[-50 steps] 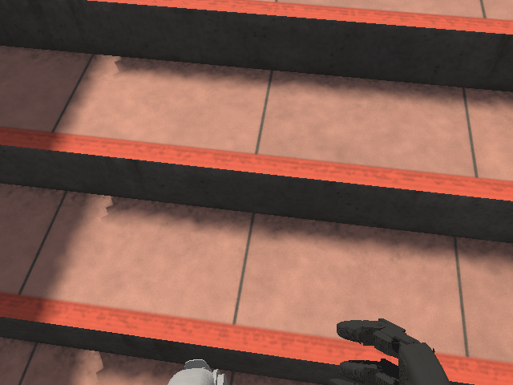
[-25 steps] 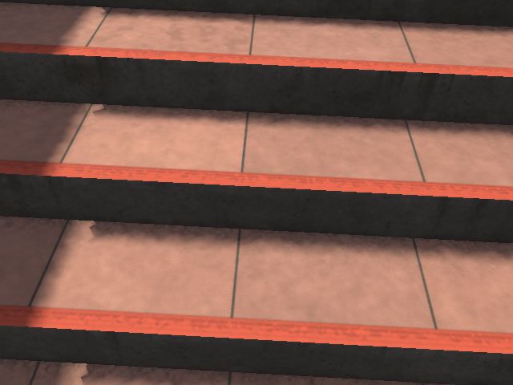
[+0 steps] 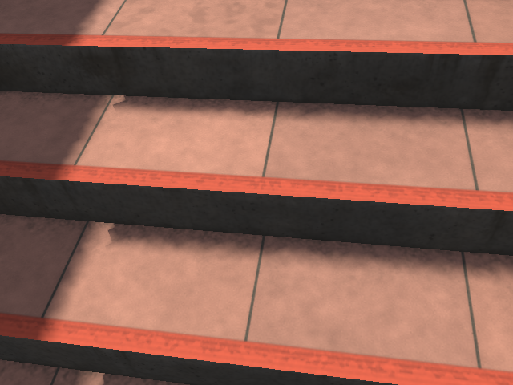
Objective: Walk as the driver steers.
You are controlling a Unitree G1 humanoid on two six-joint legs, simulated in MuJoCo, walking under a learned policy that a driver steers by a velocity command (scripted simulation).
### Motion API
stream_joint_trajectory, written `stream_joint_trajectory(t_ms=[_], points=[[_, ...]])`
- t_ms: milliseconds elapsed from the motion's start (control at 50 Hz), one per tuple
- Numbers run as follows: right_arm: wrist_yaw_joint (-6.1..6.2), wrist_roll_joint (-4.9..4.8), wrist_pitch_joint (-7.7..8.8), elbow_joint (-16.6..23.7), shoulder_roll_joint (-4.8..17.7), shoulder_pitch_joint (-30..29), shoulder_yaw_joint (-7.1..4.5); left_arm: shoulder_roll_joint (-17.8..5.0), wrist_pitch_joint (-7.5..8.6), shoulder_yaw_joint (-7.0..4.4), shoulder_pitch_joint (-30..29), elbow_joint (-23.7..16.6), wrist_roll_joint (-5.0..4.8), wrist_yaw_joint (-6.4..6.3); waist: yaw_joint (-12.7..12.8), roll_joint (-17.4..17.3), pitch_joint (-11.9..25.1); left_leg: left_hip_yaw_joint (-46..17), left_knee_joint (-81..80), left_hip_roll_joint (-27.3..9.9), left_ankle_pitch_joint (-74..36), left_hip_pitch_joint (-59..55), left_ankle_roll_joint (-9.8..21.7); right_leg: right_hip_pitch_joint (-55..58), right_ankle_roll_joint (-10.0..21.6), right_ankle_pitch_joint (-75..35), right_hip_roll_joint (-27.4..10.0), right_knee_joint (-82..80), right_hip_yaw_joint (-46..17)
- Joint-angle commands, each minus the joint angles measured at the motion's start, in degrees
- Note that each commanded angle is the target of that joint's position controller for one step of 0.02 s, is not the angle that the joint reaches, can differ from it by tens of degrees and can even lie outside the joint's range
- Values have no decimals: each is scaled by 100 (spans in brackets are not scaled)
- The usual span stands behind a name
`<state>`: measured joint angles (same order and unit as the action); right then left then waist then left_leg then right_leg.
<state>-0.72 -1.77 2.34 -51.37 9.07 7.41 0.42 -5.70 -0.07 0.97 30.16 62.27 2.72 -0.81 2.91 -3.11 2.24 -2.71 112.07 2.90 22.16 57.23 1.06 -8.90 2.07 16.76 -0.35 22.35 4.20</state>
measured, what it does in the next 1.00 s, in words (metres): climbs: left foot 0.15 m higher, then right foot 0.15 m higher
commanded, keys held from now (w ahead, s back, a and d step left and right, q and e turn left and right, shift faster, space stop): no key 0.04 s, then w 0.54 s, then w+e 0.42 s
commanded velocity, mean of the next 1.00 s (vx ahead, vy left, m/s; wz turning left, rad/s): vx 0.39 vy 0.00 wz -0.13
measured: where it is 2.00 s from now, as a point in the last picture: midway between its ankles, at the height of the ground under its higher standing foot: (417, 167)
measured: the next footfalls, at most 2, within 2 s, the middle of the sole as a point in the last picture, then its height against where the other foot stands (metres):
left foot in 0.18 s outside the picture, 0.15 m higher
right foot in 0.84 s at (397, 316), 0.15 m higher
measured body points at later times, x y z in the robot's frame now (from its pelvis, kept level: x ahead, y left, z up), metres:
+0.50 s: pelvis +0.18 +0.02 +0.14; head +0.15 +0.04 +0.58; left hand +0.37 +0.20 +0.04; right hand +0.12 -0.18 -0.02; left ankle +0.18 +0.11 -0.59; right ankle +0.23 -0.16 -0.32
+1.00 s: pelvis +0.46 -0.12 +0.25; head +0.45 -0.13 +0.70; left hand +0.59 +0.10 +0.12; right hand +0.52 -0.39 +0.12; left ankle +0.37 +0.05 -0.26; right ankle +0.51 -0.19 -0.44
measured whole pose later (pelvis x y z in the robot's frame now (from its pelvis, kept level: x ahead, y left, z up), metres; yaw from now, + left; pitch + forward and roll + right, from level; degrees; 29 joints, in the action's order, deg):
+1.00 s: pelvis +0.46 -0.12 +0.25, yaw -11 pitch +3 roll +0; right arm -1.8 0.9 6.3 -48.7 13.6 13.3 -1.3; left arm -12.7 2.2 -1.1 15.6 50.7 2.0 2.7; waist -0.7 -1.7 4.6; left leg -5.1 101.0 -2.6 5.3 34.5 6.5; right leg -34.0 6.2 21.7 3.3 52.7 6.5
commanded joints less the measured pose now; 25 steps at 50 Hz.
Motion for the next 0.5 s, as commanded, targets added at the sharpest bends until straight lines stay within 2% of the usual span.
stream_joint_trajectory(t_ms=[20,40,60,80,100,120,140,160,180,200,220,240,260,280,300,320,340,360,380,400,420,460,480,500], points=[[37,85,-31,536,-47,-66,112,-558,56,-40,95,-252,27,-157,-245,820,-544,-54,-37,-323,-174,1231,-112,321,918,-3673,-1448,-762,-819],[54,149,-18,933,-40,-488,189,-630,1,-46,13,-275,-51,-243,-321,843,-548,152,-1019,-552,-403,1123,-164,154,738,-3417,-1206,-808,-582],[32,232,31,1212,29,-1018,216,-708,-18,-63,197,-246,-109,-324,-147,887,-416,588,-1787,-702,-676,985,-218,239,736,-3241,-1151,-1096,-605],[10,280,56,1391,-34,-1380,253,-800,-14,-102,532,-160,-140,-380,26,975,-249,821,-2149,-841,-905,829,-261,468,834,-2998,-1285,-1384,-820],[-19,228,28,1707,-349,-2067,447,-1038,-75,-186,403,-195,-238,-459,25,1041,-336,1186,-3508,-943,222,-150,-106,-99,889,-2635,-1487,-2219,-874],[-38,114,10,1778,-397,-2234,466,-1002,-117,-190,650,-104,-230,-474,-1,1103,-378,1494,-4036,-730,648,-919,42,-193,906,-2835,-1392,-2334,-747],[-87,73,68,1540,-228,-1724,367,-998,-41,-162,1002,-26,-143,-360,-93,1270,-62,2124,-3801,-176,1062,-1572,330,124,995,-5180,-1401,-1783,-549],[-130,9,117,1361,-17,-1145,264,-1060,44,-163,995,-36,-122,-253,-349,1691,174,2082,-4068,35,878,-1828,604,689,1046,-7492,-1434,-1224,-477],[-142,11,130,1133,184,-343,130,-1155,106,-165,691,-97,-168,-187,-820,2131,683,1670,-4368,56,608,-2327,887,1235,968,-9754,-1452,-438,-235],[-141,44,139,899,407,387,31,-1219,209,-216,464,-182,-203,-134,-1102,2096,1209,663,-4672,-248,445,-3280,1274,702,824,-10393,-1317,438,-135],[-78,170,52,670,775,1085,-132,-1111,304,-223,384,-222,-219,-39,-1297,1159,1668,-999,-5699,-886,1559,-4384,1652,-289,653,-9447,-864,1626,-71],[42,284,-90,371,1372,1799,-366,-953,403,-216,-71,-327,-226,91,-1617,-230,1794,-3093,-8010,-1444,3052,-5155,1998,-1250,541,-5715,-183,2993,-356],[195,326,-174,86,1599,2001,-447,-652,481,-209,-638,-518,-123,273,-1567,-1357,1709,-5381,-9883,-2363,3907,-5308,2294,-2586,427,-840,481,5843,-982],[212,383,-93,-5,1021,1537,-248,-407,560,-243,-1151,-932,-283,450,-1093,-832,1012,-5310,-9861,-2413,3650,-4468,1780,-3382,550,-489,441,7768,-1816],[130,396,-26,-164,409,1130,-67,-177,530,-169,-1871,-1499,-398,469,-707,-419,54,-4200,-9495,-2401,3133,-3446,1430,-4153,767,-366,306,8726,-1610],[12,363,79,-345,-8,860,45,-77,512,-91,-1992,-1782,-393,386,-334,103,-420,-2943,-9217,-2147,2203,-2823,979,-4327,985,-546,192,9011,-1520],[-117,381,159,-533,-376,701,151,-74,472,-65,-1688,-1798,-344,317,2,348,-420,-1966,-9017,-1810,1518,-2698,649,-4511,1090,-751,172,9095,-1541],[-191,377,178,-675,-495,740,181,108,445,47,-1418,-1826,-329,304,196,281,-412,-1257,-9015,-1616,778,-2784,433,-4746,1187,-937,172,9336,-1646],[-242,360,177,-814,-367,926,132,278,416,169,-1320,-1858,-368,300,230,123,-400,-798,-9013,-1484,476,-3136,347,-5220,1192,-1022,125,9289,-1601],[-270,375,180,-851,-363,1030,142,280,381,225,-1267,-1830,-420,304,254,67,-465,-540,-9087,-1430,357,-3211,362,-5594,1122,-1084,115,9360,-1592],[-253,377,184,-775,-215,1006,119,172,343,247,-1193,-1776,-418,278,302,104,-439,-284,-9183,-1389,378,-3087,444,-5642,918,-1334,68,8972,-1463],[-210,402,243,-730,-88,978,151,-120,279,213,-1509,-1842,-275,214,310,97,-416,-61,-9501,-1365,279,-2600,650,-5555,557,-1932,22,8730,-1154],[-195,479,268,-850,-26,1293,169,-77,228,210,-1513,-1709,-268,153,188,-82,-337,-205,-9536,-1501,401,-2720,863,-5834,368,-1867,93,9678,-867],[-170,450,277,-887,16,1446,166,-69,218,215,-1572,-1754,-271,109,147,-125,-424,-249,-9556,-1525,582,-2824,895,-6137,256,-1843,10,9780,-932]])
